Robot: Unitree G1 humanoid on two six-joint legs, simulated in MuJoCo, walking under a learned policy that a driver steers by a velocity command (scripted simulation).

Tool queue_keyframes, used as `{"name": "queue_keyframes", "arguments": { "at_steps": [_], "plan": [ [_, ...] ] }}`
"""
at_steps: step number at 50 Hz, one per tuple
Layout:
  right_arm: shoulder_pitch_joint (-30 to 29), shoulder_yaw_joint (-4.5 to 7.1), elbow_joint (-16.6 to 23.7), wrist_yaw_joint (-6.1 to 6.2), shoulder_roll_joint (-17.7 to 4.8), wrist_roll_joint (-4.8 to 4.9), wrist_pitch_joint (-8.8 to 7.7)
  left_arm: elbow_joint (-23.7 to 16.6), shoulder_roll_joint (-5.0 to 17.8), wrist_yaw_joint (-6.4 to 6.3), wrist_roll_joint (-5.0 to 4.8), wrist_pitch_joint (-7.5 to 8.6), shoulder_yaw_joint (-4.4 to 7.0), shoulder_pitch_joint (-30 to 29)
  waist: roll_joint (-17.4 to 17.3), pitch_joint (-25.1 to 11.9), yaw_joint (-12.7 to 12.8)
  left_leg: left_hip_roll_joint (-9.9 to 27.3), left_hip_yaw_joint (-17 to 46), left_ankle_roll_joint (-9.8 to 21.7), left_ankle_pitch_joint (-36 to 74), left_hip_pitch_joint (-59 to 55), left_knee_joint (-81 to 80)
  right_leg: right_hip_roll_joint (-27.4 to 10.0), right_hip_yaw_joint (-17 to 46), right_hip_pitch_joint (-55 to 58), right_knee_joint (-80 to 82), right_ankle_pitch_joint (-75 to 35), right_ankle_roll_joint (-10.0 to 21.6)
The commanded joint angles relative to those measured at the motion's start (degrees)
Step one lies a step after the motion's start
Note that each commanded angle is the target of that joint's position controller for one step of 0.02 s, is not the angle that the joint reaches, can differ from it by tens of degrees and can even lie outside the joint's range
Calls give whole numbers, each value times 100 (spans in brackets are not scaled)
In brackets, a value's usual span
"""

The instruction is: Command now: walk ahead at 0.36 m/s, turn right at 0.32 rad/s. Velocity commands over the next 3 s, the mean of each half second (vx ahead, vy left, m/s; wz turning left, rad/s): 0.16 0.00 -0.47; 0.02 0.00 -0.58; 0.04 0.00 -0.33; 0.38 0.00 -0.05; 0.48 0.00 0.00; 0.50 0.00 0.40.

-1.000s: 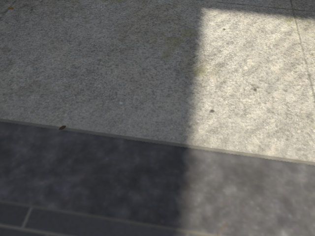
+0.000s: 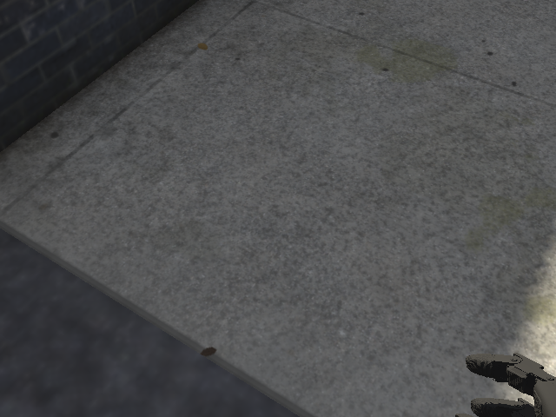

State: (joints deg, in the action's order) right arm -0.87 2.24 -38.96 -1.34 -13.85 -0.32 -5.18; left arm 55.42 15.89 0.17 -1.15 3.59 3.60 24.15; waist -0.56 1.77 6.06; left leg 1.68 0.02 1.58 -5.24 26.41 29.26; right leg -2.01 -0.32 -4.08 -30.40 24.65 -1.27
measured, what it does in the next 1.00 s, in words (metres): walks ahead, turning right: right foot, then left foot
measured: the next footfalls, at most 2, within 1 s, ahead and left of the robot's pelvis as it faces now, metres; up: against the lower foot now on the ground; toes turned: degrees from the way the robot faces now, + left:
right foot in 0.42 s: +0.19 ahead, -0.14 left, +0.00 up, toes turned -18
left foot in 0.88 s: +0.26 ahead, +0.07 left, +0.00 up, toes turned -35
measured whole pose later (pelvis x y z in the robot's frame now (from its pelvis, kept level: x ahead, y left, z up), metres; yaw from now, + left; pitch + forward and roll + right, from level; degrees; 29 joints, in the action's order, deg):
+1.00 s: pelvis +0.16 +0.00 +0.01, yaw -35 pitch +2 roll +0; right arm 9.1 4.3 -44.7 1.0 -16.0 -1.3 -0.6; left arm 36.5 19.8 -1.4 -0.8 -2.8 5.6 9.4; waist 2.9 1.4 -0.1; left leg 0.1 0.6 0.4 -14.1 15.5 27.6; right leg 6.1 7.6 -30.4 -58.0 26.0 -1.4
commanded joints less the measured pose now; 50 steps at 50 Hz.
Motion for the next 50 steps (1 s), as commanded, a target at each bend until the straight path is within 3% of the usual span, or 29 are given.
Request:
{"name": "queue_keyframes", "arguments": {
  "at_steps": [1, 2, 4, 5, 7, 9, 14, 18, 20, 21, 22, 23, 24, 25, 26, 27, 28, 30, 33, 37, 40, 43, 44, 45, 46, 47, 48, 49, 50],
  "plan": [
    [2264, 501, -97, 131, -1535, -158, 89, -613, 370, -51, 17, 193, -36, 159, -1375, -2744, -1188, 2554, 3317, 1605, 2817, -4865, -341, 298, 599, -3364, -3895, 1309, -18],
    [1925, 391, -60, 123, -1187, -106, 112, -674, 804, -71, -123, 148, 111, -164, -929, -1961, -1118, 2303, 2442, 1437, 2995, -4179, -404, 34, 686, -3664, -4267, 1144, -30],
    [1243, 254, -81, 98, -720, -15, 105, -705, 669, -137, -49, -45, 143, -453, -604, -998, -757, 1774, 1236, 1128, 2926, -2780, -715, -311, 411, -3564, -3974, 565, -96],
    [958, 237, -88, 88, -621, -23, 89, -694, 594, -153, -19, -176, 174, -367, -709, -771, -546, 1623, 865, 1035, 2700, -2124, -970, -436, 405, -3173, -3749, 310, -119],
    [656, 294, -130, 99, -737, -126, 44, -802, 371, -163, -11, -374, 164, -331, -711, -573, -336, 1579, 424, 1123, 2546, -1365, -1377, -378, 261, -2721, -3631, -165, -185],
    [544, 342, -198, 171, -851, -128, 25, -1011, 318, -161, 29, -458, 168, -560, -661, -459, -296, 1620, 78, 1172, 2436, -1227, -1567, -404, 245, -2754, -3109, -614, -207],
    [556, 410, -354, 329, -1074, -10, 165, -1409, 341, 47, 63, -480, 152, -1242, -560, -560, -499, 1572, -603, 1011, 1948, -1495, -1519, -338, -12, -2267, -1603, -1660, -49],
    [653, 485, -464, 296, -1293, 158, 298, -1740, 549, 181, 67, -594, 243, -1589, -567, -472, -570, 1806, -570, 820, 1534, -1932, -1006, -217, -178, -2168, -920, -1120, 178],
    [633, 493, -515, 295, -1288, 244, 357, -1759, 600, 191, 77, -614, 301, -1419, -468, -512, -424, 1671, -730, 518, 1369, -1950, -363, 11, -388, -1626, -96, -1521, 392],
    [977, 468, -648, 273, -1140, 201, 373, -1705, 847, 120, 111, -602, 410, -1137, -86, -683, -373, 1348, -953, 205, 1177, -1754, 404, 125, -236, -942, 372, -2369, 591],
    [1071, 393, -549, 254, -915, -19, 367, -1732, 1580, -17, 136, -576, 609, -750, 1226, -929, -363, 754, -1359, -300, -337, -630, 2091, -942, 1280, 120, 597, -4960, 1050],
    [1031, 295, -289, 258, -703, -155, 376, -1885, 1889, -21, 258, -526, 602, -829, 1980, -1311, -498, -149, -773, -650, -3605, 1000, 3633, -2067, 3163, 878, 695, -5496, 2360],
    [693, 365, -331, 246, -974, -52, 407, -1902, 1497, 64, 223, -416, 496, -778, 992, -1565, -187, -66, 152, -573, -3507, 1161, 4228, -1930, 2939, 701, 865, -4939, 2371],
    [555, 378, -278, 260, -992, 86, 432, -1915, 1373, 72, 185, -329, 446, -1007, 807, -1255, -312, 20, 259, -447, -3012, 1285, 4231, -1634, 2385, 397, 920, -4419, 2060],
    [623, 389, -378, 326, -954, 62, 455, -1935, 1226, 34, 97, -310, 419, -1292, 475, -1048, -470, 140, 324, -408, -2526, 1308, 3957, -1328, 2064, 117, 959, -3679, 1713],
    [614, 426, -389, 388, -1050, -6, 487, -1991, 1075, -15, 37, -343, 366, -1548, 519, -894, -571, 189, 367, -415, -2184, 1216, 3666, -1186, 1922, -208, 1045, -3261, 1537],
    [667, 442, -404, 397, -1055, -25, 508, -2047, 1050, -59, 78, -373, 339, -1678, 666, -887, -676, 123, 334, -430, -1938, 891, 3635, -1054, 1813, -564, 1111, -3178, 1494],
    [803, 432, -424, 395, -948, 1, 505, -2113, 1056, -116, 140, -388, 335, -1703, 725, -986, -737, -20, 344, -473, -1662, 673, 3325, -927, 1752, -686, 1148, -3131, 1495],
    [659, 367, -371, 399, -787, 9, 490, -2119, 1124, -190, 86, -401, 365, -1579, 734, -982, -635, -116, 434, -564, -1484, 567, 2448, -862, 1895, -630, 1122, -2705, 1475],
    [555, 344, -323, 331, -802, 38, 460, -2183, 1168, -209, 99, -465, 385, -1615, 903, -867, -542, -240, 490, -591, -1398, 98, 1607, -763, 2242, -914, 1143, -1835, 1441],
    [610, 357, -296, 255, -862, 74, 389, -2222, 1153, -173, 84, -512, 379, -1619, 1000, -818, -511, -339, 506, -515, -1518, -213, 1034, -732, 2631, -880, 1032, -1893, 1404],
    [1042, 386, -389, 168, -875, 85, 306, -2300, 1104, -194, 1, -591, 351, -1786, 980, -817, -781, -374, 368, -321, -801, -1048, -419, -479, 2755, -989, 679, -2103, 1139],
    [1246, 451, -438, 168, -1082, 35, 304, -2319, 977, -214, -13, -609, 314, -1696, 753, -872, -806, 59, 606, -151, -357, -1666, -836, -230, 2562, -1376, 356, -1641, 874],
    [1313, 530, -394, 210, -1481, -67, 353, -2321, 627, -203, 37, -613, 228, -1428, -469, -956, -599, 1331, 1695, 315, 145, -2290, -1086, 408, 1734, -2173, -901, -28, 513],
    [1144, 569, -376, 194, -1713, -256, 383, -2541, 859, -187, -9, -541, 316, -1510, -1815, -572, -496, 2158, 2982, 1245, 889, -1881, -1350, 1010, 847, -3174, -2024, 1170, 238],
    [804, 477, -154, 221, -1351, -238, 356, -2380, 1312, -175, 72, -506, 456, -1378, -1151, -513, -483, 2159, 2687, 1387, 1012, -1746, -1290, 615, 1039, -3163, -3064, 919, 67],
    [539, 411, -82, 259, -1092, -165, 360, -2237, 1381, -158, 32, -537, 519, -1246, -820, -467, -376, 1800, 2051, 1129, 992, -1675, -1170, 580, 970, -3136, -3454, 545, -18],
    [396, 377, -15, 282, -988, -87, 372, -2091, 1217, -183, 31, -612, 502, -1099, -662, -418, -336, 1467, 1566, 907, 826, -1724, -1093, 531, 874, -3163, -3736, 270, -141],
    [387, 350, -13, 308, -930, -9, 385, -2089, 1084, -178, 45, -663, 465, -1087, -675, -318, -407, 1397, 1339, 900, 918, -1789, -1074, 485, 833, -3332, -4006, 25, -251]
  ]
}}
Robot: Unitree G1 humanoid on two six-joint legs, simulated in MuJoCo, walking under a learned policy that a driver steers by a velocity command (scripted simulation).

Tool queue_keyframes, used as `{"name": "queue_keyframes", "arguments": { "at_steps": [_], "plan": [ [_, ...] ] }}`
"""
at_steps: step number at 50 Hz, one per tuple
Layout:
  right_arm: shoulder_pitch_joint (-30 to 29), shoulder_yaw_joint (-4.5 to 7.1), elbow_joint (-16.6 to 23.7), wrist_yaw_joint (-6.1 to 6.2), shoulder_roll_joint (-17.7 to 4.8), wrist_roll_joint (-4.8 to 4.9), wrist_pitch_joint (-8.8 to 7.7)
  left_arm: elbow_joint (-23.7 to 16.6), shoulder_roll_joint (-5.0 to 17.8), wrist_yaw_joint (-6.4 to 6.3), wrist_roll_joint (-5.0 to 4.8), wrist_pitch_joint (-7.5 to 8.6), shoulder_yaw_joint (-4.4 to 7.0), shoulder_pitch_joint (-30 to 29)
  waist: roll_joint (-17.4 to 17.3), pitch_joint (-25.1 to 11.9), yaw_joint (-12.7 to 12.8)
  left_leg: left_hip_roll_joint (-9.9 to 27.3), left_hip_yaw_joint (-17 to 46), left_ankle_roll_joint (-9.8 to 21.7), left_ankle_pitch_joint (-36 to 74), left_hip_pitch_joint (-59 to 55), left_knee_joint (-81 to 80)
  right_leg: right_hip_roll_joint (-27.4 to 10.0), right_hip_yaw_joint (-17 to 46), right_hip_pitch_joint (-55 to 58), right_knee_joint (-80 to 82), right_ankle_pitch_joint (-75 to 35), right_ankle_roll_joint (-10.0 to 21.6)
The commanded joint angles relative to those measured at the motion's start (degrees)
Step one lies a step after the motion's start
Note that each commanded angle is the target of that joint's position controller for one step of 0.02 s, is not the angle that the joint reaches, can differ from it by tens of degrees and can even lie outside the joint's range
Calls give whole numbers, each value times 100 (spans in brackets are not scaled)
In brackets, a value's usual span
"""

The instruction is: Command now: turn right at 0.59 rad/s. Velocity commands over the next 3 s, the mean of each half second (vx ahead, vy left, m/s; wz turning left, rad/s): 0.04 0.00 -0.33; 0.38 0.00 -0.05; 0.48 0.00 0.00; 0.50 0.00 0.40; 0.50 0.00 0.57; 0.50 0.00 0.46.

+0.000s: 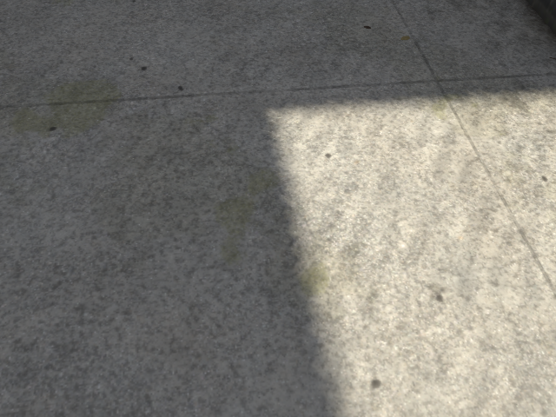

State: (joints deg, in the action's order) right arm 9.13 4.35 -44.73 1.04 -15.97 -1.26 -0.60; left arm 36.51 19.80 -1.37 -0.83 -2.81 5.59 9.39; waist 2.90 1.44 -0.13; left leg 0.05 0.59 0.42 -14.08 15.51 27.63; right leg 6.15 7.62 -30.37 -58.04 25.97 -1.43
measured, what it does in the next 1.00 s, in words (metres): walks ahead: right foot, then left foot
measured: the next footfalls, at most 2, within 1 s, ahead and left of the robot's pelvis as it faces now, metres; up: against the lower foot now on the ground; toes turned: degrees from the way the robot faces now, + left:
right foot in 0.28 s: +0.02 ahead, -0.15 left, +0.00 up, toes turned -7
left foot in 0.74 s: +0.16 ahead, +0.07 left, +0.00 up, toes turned -7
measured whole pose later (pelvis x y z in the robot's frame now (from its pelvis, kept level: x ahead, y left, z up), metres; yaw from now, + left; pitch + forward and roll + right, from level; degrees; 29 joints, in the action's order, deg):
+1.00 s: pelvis +0.16 -0.01 +0.01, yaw -9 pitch +2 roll -1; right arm 22.1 1.5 -48.9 -0.9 -14.4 0.0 -4.8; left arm 40.5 17.4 0.6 -0.5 3.5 3.8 11.6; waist 2.7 -0.1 -3.3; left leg -1.9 -1.9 3.4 -13.3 3.6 15.1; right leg -5.5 1.6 -37.4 -52.6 5.8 -0.2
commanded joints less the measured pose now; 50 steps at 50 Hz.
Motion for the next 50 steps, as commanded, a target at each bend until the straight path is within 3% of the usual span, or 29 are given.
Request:
{"name": "queue_keyframes", "arguments": {
  "at_steps": [1, 4, 6, 8, 10, 13, 14, 15, 16, 17, 18, 19, 20, 22, 23, 25, 28, 33, 35, 37, 38, 39, 40, 41, 43, 44, 50],
  "plan": [
    [-537, 118, 562, 102, -717, 83, -46, -231, 546, -1, -16, -48, 221, 338, -1029, -245, 169, 1439, 984, 1032, 1906, -663, -938, -374, -110, -679, -1279, -242, -307],
    [-135, 162, 522, 171, -835, 33, 47, -519, 339, 40, -81, -32, 122, -171, -1219, -278, -171, 1450, 644, 1150, 2036, -1234, -968, -579, -432, -854, -463, -466, -461],
    [3, 209, 496, 153, -984, 50, 83, -629, 202, 70, -17, -12, 45, -299, -1255, -458, -273, 1539, 567, 1216, 2232, -1359, -880, -688, -510, -436, 225, -290, -465],
    [-89, 253, 517, 82, -1137, 96, 102, -666, 130, 104, 21, 2, -13, -277, -1333, -548, -260, 1591, 418, 1238, 2443, -1141, -831, -702, -722, 218, 893, -127, -376],
    [-90, 263, 493, 9, -1197, 168, 100, -632, 224, 120, 11, -7, 7, -179, -1411, -558, -245, 1646, 418, 1238, 2507, -1056, -747, -618, -900, 652, 1497, -209, -280],
    [-204, 191, 409, -35, -1088, 318, 93, -409, 200, 154, 25, -6, 27, 313, -1286, -542, 75, 1511, 281, 925, 2259, -752, -269, -460, -1072, 1781, 3451, -1546, 80],
    [107, 110, 260, -57, -869, 293, 52, -396, 333, 130, 41, -4, 48, 380, -972, -618, 69, 1335, 95, 534, 1738, -328, -5, -627, -752, 2532, 3937, -2318, 244],
    [253, -46, 321, -108, -452, 11, 0, -459, 731, 53, 78, -2, 104, 518, 286, -1021, -85, 868, -392, -37, 4, 499, 1068, -1787, 644, 3516, 3813, -4198, 547],
    [67, -99, 494, -98, -343, -27, -25, -522, 795, 68, 231, 51, 50, 242, 1253, -934, -112, 404, -364, -371, -2037, 1199, 1618, -2704, 1462, 3103, 3662, -4800, 1578],
    [-251, 16, 497, -33, -781, 57, 13, -501, 500, 115, 285, 159, -10, 235, 791, -883, 203, 485, -20, -487, -2273, 1190, 2289, -2614, 1404, 2728, 3810, -4234, 1906],
    [-253, 71, 447, -25, -880, 135, 50, -389, 368, 129, 295, 246, -75, 100, 724, -712, 104, 504, 99, -491, -2099, 1200, 2610, -2333, 1065, 2557, 3866, -3866, 1727],
    [-83, 92, 309, -10, -866, 131, 80, -290, 495, 118, 207, 282, -23, 111, 655, -706, 91, 470, 37, -481, -1846, 1361, 2703, -2077, 899, 2637, 4031, -2686, 1507],
    [-79, 133, 280, -10, -971, 112, 103, -195, 625, 104, 81, 298, 20, 233, 718, -524, 194, 433, -18, -489, -1566, 1660, 2892, -2057, 1012, 2687, 4256, -1646, 1446],
    [-140, 141, 265, -60, -905, 192, 50, -61, 551, 52, 51, 318, -16, 376, 657, -193, 225, 430, -8, -392, -948, 1945, 3026, -1950, 1150, 2530, 4698, 8, 1401],
    [-176, 132, 264, -80, -850, 225, -4, -40, 482, 31, 64, 346, -33, 376, 673, -75, 221, 442, -7, -334, -733, 2063, 2884, -1936, 1179, 2552, 4844, 254, 1388],
    [-286, 101, 259, -108, -748, 225, -130, -13, 403, 8, 77, 421, -46, 358, 591, 6, 227, 463, 4, -229, -441, 2058, 2352, -1906, 1072, 2632, 4953, 72, 1358],
    [-403, 22, 254, -170, -574, 202, -278, 56, 517, 32, 37, 522, 8, 398, 466, -40, 268, 422, -62, -141, -206, 1664, 1446, -1902, 856, 2570, 4963, -289, 1369],
    [-387, -24, 269, -272, -649, 265, -364, 211, 688, 150, -55, 550, 63, 546, 420, 67, 253, 294, -218, 37, -116, 863, 643, -2004, 844, 2013, 4849, -19, 1416],
    [-17, -21, 135, -291, -651, 260, -407, 249, 637, 173, -82, 522, 35, 467, 268, 20, -14, 174, -344, 160, 246, 59, 217, -1892, 702, 1583, 4552, 72, 1281],
    [897, 56, -168, -235, -793, 288, -424, 286, 284, 188, 1, 517, -96, 459, 77, -186, -428, 216, -166, 296, 47, -1228, 9, -1529, 350, 859, 3689, 7, 995],
    [1534, 140, -247, -175, -1191, 236, -448, 167, -156, 207, 93, 557, -239, 303, -938, -386, -646, 1265, 1300, 656, -586, -1925, -690, -901, -362, 159, 1784, -112, 580],
    [1800, 281, -260, -230, -1830, 153, -464, -176, -93, 158, 4, 670, -211, 296, -2158, -484, -599, 2298, 3700, 1519, -2286, -2434, -1612, -331, -690, -1340, 104, 712, 333],
    [1505, 154, -154, -254, -1369, 145, -512, -109, 428, 134, -101, 744, -85, 293, -1419, -215, -545, 2344, 3919, 1623, -3027, -2176, -1781, -695, -219, -1784, -694, 576, 377],
    [1212, 58, -66, -251, -1068, 153, -536, -80, 546, 161, -142, 770, -42, 279, -1264, 87, -399, 2105, 3357, 1421, -2818, -1989, -1762, -910, -217, -2009, -858, -18, 456],
    [837, -21, 36, -255, -856, 119, -533, 22, 394, 169, -12, 773, -51, 237, -900, 217, -230, 1669, 2403, 1179, -1545, -1606, -1822, -1190, -294, -1842, -567, -852, 425],
    [782, -51, 61, -239, -807, 97, -527, 42, 310, 186, 18, 758, -54, 226, -905, 221, -171, 1480, 1980, 1088, -975, -1383, -1909, -1282, -320, -1581, -377, -1169, 376],
    [1096, -48, -71, -124, -863, 148, -483, -134, -84, 206, 38, 730, -173, -343, -716, 184, -289, 1046, 614, 1030, 1509, -1269, -2064, -1179, -670, -1231, 1174, -2575, 8]
  ]
}}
